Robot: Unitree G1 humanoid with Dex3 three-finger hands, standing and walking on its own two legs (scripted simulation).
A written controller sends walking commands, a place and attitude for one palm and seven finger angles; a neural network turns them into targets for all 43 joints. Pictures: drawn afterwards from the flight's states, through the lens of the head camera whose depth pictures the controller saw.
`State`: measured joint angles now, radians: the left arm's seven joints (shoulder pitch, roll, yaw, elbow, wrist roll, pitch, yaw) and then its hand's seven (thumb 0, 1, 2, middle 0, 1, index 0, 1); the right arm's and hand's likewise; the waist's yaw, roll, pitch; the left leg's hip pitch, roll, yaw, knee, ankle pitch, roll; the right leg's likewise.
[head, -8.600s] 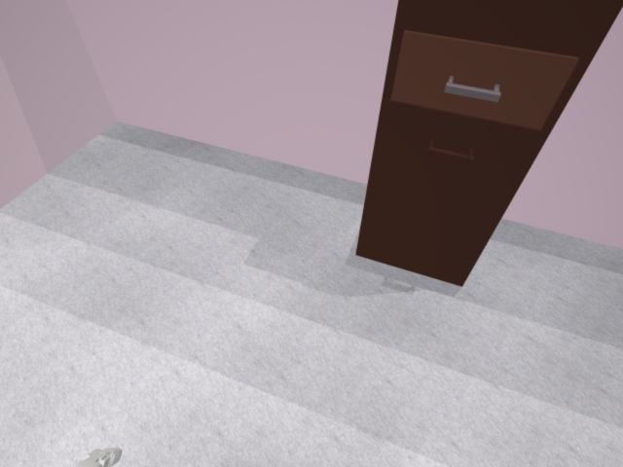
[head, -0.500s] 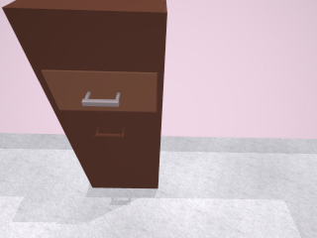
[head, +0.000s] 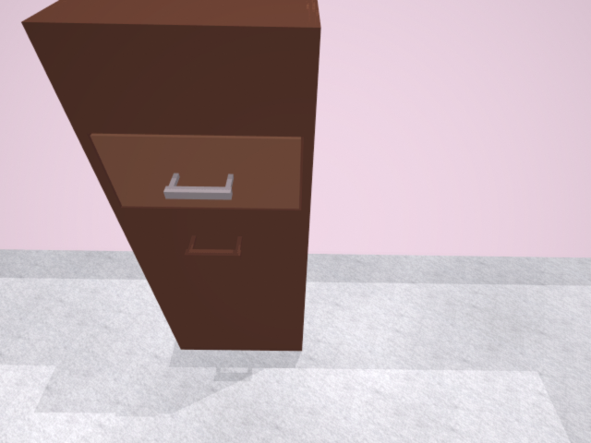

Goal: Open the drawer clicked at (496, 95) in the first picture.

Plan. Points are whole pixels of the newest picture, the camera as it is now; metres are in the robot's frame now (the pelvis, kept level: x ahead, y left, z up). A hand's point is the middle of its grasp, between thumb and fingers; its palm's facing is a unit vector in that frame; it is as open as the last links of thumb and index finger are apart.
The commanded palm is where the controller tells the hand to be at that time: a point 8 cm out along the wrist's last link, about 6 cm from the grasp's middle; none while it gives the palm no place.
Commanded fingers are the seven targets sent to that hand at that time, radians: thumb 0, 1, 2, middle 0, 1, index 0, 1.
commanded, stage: shuffle to correct the standing spot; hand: left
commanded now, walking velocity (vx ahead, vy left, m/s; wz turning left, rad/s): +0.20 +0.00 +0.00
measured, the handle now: (200, 185) +0.56 +0.22 +0.03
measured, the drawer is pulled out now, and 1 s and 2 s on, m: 0.00 0.00 0.00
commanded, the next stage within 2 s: come to a stop and stand still in 0.04 s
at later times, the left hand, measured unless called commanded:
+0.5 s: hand out of the picture +0.04 +0.17 -0.18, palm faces +0.05 -0.98 -0.20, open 7.3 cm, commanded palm none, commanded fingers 0.00 0.90 0.90 -0.20 -0.30 -0.20 -0.30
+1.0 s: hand out of the picture +0.08 +0.20 -0.16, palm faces -0.01 -0.97 -0.26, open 7.4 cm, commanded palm none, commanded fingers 0.00 0.90 0.90 -0.20 -0.30 -0.20 -0.30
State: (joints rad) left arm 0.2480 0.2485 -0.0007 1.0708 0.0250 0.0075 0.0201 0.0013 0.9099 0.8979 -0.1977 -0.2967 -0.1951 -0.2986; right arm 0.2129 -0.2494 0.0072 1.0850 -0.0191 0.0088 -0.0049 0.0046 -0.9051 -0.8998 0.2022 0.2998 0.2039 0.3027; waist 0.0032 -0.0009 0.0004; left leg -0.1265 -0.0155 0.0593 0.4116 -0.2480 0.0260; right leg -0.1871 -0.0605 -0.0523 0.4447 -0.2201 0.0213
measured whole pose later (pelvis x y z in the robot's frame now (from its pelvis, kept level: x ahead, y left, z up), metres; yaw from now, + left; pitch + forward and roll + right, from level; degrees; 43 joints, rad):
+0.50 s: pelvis +0.05 +0.01 +0.00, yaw +0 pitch +0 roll -1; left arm 0.31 0.11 0.02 1.06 0.02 0.02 0.06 0.01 0.92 0.90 -0.20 -0.30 -0.20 -0.30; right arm 0.28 -0.12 -0.03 1.11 0.00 0.01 -0.06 0.02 -0.92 -0.90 0.20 0.30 0.21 0.30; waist 0.00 0.01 0.07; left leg -0.12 0.01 0.07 0.48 -0.33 0.03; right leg -0.21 -0.05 -0.06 0.56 -0.27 0.02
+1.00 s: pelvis -0.02 +0.00 -0.01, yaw +0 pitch -3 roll +0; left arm 0.20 0.26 0.00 0.91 0.02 0.01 0.01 0.00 0.91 0.90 -0.20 -0.30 -0.20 -0.30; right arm 0.22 -0.27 -0.02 0.94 -0.02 0.01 0.00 0.01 -0.91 -0.90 0.20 0.30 0.20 0.30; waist -0.02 -0.02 -0.01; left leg -0.22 0.02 0.07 0.53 -0.27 0.02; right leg -0.25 -0.04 -0.07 0.50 -0.21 0.01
